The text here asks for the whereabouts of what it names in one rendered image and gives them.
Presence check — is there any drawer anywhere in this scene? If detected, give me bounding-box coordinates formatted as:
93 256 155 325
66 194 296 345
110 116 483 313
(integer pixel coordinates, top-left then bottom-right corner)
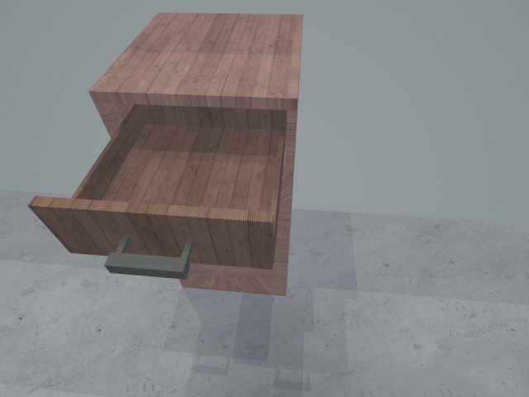
27 104 287 270

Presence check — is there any handle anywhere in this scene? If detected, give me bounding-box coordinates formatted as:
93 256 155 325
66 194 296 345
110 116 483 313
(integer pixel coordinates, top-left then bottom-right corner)
104 236 193 280

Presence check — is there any cabinet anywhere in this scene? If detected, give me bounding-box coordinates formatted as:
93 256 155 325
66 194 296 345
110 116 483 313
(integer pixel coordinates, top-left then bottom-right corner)
88 12 303 296

